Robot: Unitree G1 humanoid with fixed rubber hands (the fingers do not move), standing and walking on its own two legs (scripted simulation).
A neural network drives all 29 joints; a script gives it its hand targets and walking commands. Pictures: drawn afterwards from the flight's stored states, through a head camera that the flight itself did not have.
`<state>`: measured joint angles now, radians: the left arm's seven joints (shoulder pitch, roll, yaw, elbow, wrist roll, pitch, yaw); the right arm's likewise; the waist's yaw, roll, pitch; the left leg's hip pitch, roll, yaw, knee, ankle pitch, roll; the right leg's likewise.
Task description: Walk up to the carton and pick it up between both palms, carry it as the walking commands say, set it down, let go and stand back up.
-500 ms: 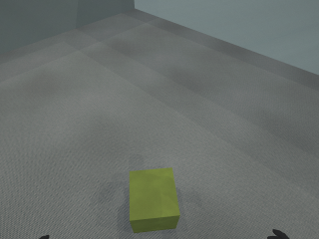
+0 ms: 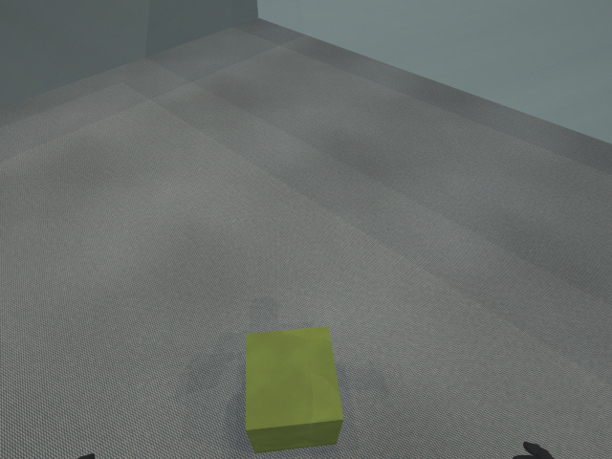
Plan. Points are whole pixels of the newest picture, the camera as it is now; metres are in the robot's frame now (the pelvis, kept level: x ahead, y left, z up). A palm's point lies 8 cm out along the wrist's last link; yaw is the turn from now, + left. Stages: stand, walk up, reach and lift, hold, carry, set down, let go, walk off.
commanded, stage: walk up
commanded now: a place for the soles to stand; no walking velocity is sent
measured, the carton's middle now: (291, 389) +0.44 +0.03 -0.65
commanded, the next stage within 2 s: reach and lift in 0.02 s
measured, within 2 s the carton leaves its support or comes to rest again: neither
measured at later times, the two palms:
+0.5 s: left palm (106, 435) +0.21 +0.29 -0.12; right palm (494, 424) +0.20 -0.28 -0.12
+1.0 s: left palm (149, 371) +0.32 +0.27 -0.17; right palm (429, 352) +0.34 -0.23 -0.17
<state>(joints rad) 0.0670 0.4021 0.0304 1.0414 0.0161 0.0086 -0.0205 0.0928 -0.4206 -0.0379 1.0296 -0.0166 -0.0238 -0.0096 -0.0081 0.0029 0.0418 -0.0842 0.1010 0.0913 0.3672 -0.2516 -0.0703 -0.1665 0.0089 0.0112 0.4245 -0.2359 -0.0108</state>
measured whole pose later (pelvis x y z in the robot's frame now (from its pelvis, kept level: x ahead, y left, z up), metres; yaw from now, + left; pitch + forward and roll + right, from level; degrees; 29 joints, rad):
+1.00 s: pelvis -0.09 +0.01 -0.09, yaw +2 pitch +29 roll +1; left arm -0.73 0.30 0.23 0.74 -0.02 0.27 0.00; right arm -0.75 -0.36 -0.22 0.77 0.01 0.25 0.06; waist -0.01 0.00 0.04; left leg -1.15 0.03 -0.02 0.99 -0.34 -0.05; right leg -1.19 -0.02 0.03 0.98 -0.29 0.02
